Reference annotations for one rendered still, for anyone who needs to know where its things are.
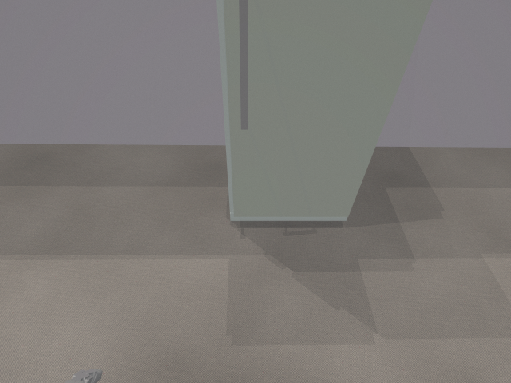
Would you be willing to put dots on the fridge door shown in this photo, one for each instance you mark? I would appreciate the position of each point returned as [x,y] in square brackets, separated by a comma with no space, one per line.
[322,77]

